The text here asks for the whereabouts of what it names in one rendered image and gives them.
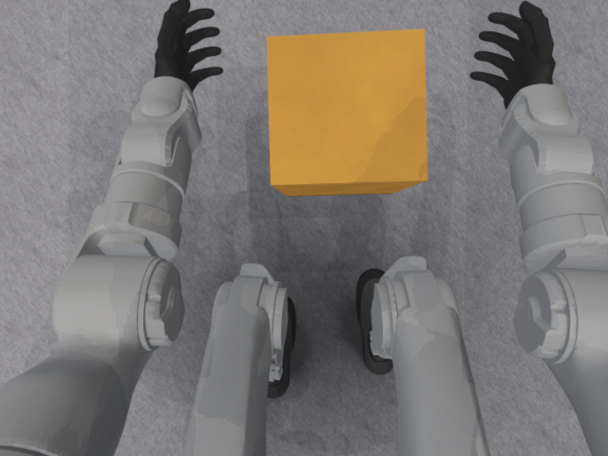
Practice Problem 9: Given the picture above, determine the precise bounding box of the right robot forearm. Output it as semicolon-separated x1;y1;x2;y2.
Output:
499;84;608;273

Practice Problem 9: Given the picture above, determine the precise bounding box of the robot left shin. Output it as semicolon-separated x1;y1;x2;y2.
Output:
211;263;284;380

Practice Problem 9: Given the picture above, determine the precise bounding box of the robot left upper arm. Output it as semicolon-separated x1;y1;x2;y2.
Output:
0;255;185;456

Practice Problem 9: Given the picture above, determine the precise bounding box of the robot right upper arm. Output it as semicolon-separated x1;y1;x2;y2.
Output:
513;267;608;456

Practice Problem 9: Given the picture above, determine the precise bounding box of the left robot forearm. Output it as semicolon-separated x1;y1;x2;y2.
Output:
52;76;201;337

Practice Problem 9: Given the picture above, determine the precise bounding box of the right robot hand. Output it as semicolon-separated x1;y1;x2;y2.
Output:
469;1;556;109

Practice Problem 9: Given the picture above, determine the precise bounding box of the carton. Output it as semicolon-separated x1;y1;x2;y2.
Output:
267;28;428;197

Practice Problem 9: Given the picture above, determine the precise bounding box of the left robot foot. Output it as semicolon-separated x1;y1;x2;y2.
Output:
267;297;296;398

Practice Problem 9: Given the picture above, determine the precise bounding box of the left robot hand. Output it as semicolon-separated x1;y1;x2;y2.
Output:
154;0;223;93

